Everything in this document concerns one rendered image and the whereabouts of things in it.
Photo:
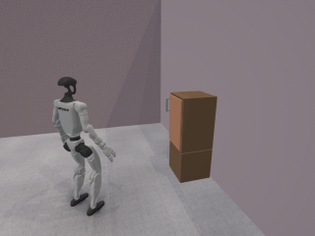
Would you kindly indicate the cupboard door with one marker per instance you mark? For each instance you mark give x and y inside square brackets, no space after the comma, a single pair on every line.
[175,120]

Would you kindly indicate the left robot forearm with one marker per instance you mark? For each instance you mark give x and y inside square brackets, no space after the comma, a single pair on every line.
[60,130]

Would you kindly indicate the left robot upper arm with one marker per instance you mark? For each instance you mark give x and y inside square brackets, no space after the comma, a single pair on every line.
[55,115]

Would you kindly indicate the handle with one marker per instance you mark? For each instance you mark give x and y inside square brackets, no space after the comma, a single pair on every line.
[166,104]

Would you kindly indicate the right robot thigh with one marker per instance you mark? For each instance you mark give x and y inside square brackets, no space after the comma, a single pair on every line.
[89,152]

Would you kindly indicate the right robot upper arm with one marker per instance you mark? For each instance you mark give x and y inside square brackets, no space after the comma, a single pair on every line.
[82,110]

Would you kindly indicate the right robot forearm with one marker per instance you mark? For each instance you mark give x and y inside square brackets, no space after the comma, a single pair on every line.
[95,137]

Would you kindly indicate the robot right hand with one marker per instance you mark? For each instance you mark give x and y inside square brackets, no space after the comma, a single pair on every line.
[108,151]

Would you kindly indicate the robot left hand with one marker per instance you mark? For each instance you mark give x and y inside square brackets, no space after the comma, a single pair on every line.
[64,139]

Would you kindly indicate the robot head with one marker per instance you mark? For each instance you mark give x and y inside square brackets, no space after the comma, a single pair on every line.
[67,82]

